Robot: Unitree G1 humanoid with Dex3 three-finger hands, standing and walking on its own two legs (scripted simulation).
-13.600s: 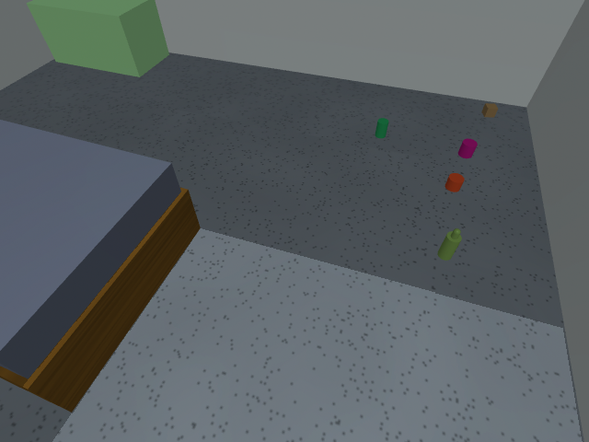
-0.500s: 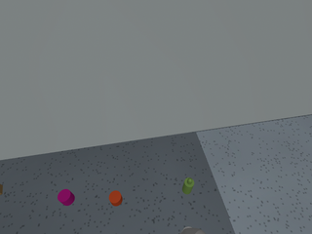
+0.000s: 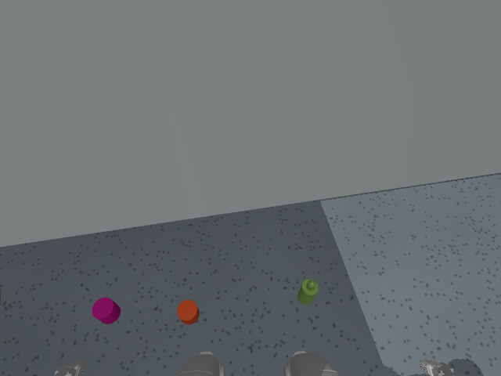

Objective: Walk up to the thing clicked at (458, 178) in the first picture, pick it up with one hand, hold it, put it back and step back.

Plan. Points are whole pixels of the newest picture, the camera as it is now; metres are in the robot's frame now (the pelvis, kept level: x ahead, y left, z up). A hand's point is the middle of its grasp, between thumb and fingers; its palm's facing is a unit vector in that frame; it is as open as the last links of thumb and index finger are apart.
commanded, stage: walk up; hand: left
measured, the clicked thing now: (188, 312) +0.39 +0.24 -0.71
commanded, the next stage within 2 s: none
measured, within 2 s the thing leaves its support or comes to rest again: neither
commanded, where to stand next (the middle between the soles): +0.00 +0.00 m, yaw +0 degrees
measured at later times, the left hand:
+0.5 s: hand out of the picture +0.09 +0.25 -0.12, palm faces -0.04 -0.94 -0.33, open 7.4 cm
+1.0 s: hand out of the picture +0.01 +0.24 -0.12, palm faces -0.02 -0.92 -0.39, open 7.4 cm
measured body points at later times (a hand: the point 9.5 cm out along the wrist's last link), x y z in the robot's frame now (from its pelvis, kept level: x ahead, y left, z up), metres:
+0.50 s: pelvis +0.01 +0.00 +0.03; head +0.02 +0.00 +0.48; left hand +0.09 +0.30 -0.10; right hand +0.09 -0.30 -0.10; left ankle +0.06 +0.13 -0.71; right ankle +0.01 -0.12 -0.71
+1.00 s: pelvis -0.04 -0.02 +0.03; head +0.00 -0.04 +0.47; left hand +0.01 +0.29 -0.09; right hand +0.05 -0.33 -0.12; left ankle -0.02 +0.12 -0.68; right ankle -0.03 -0.11 -0.71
